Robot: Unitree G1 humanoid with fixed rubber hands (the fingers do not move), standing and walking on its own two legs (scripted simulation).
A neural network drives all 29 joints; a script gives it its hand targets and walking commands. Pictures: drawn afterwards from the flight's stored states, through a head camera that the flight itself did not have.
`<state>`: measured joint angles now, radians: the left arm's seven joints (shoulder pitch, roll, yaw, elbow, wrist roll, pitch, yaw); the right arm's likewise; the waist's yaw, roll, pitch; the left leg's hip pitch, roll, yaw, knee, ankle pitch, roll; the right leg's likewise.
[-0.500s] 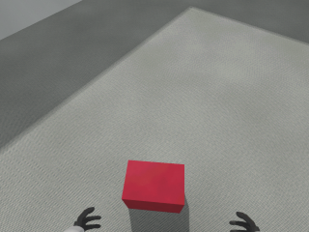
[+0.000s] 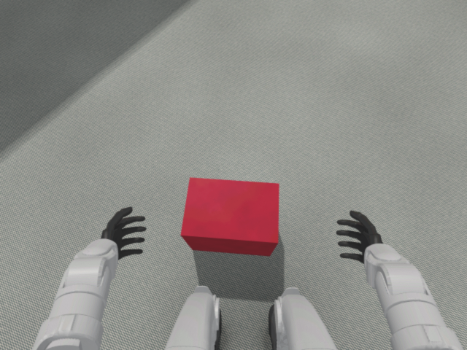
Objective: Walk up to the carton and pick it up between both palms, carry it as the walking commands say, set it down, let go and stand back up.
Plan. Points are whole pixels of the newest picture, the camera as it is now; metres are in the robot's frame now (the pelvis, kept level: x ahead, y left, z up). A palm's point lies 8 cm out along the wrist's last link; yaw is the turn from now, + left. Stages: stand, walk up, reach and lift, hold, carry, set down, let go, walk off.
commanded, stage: reach and lift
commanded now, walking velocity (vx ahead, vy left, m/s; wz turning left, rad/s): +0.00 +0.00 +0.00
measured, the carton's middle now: (232, 219) +0.48 +0.05 -0.57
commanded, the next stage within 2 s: none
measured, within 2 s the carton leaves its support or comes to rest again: neither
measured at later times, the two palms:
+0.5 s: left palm (125, 172) +0.46 +0.27 -0.12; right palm (345, 178) +0.45 -0.20 -0.12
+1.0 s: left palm (135, 157) +0.51 +0.26 -0.15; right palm (337, 162) +0.51 -0.21 -0.16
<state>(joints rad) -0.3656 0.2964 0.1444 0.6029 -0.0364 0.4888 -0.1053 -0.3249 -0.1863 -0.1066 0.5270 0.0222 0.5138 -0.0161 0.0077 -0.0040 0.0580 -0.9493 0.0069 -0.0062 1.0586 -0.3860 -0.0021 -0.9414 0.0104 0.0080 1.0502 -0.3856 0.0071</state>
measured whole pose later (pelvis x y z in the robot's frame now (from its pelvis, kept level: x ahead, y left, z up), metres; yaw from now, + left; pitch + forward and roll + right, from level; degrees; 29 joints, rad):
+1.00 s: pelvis +0.00 +0.01 -0.06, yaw -1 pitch +49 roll -1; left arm -1.12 0.43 0.38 0.96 0.00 0.15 -0.16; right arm -1.07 -0.27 -0.34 0.82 0.00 0.18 -0.01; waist 0.00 -0.01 -0.10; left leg -1.67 -0.01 -0.01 1.16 -0.34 0.00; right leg -1.66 0.02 0.03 1.15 -0.34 0.03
